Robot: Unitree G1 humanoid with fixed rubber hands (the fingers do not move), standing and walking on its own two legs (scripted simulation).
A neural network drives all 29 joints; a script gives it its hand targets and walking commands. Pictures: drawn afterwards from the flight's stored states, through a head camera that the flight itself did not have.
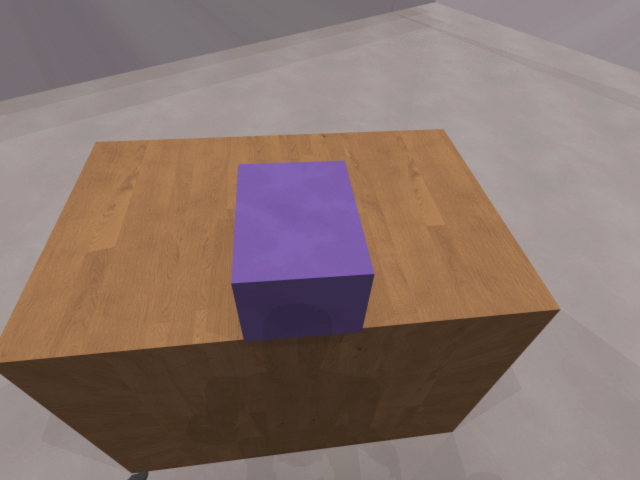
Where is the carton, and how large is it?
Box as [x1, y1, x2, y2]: [231, 161, 373, 341]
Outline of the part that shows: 344,161 238,164 231,284 244,341 361,331 373,278 373,270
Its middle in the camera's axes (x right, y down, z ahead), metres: -0.04 +0.00 +0.66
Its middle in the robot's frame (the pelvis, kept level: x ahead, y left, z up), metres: +0.51 +0.02 -0.01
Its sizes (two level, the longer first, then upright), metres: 0.265 0.192 0.154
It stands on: a pedestal, 0.67 m high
